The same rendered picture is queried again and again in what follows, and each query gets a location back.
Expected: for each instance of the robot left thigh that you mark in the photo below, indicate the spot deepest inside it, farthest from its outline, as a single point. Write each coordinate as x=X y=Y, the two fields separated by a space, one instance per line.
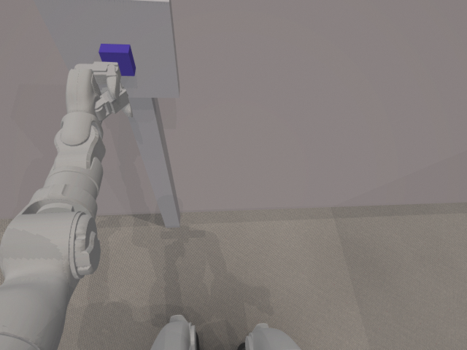
x=176 y=336

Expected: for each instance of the robot right thigh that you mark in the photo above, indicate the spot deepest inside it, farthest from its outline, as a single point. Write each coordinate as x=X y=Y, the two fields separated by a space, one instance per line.
x=269 y=339

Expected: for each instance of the button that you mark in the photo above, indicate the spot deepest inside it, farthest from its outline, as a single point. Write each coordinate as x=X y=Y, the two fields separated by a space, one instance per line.
x=120 y=53

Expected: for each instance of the panel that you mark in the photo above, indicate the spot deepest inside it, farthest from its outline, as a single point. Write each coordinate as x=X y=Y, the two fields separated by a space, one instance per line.
x=79 y=27

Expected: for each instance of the left robot upper arm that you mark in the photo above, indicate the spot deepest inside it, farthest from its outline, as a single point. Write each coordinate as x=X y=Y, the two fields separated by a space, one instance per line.
x=44 y=257

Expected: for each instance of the left robot hand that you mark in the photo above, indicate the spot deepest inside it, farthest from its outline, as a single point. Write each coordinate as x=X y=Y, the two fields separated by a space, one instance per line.
x=83 y=94

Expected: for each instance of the robot thigh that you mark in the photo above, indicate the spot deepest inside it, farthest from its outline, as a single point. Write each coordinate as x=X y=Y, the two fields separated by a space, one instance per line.
x=269 y=339
x=176 y=336

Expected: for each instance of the robot left forearm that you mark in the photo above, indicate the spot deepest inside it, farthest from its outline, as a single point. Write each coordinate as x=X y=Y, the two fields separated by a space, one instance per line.
x=74 y=180

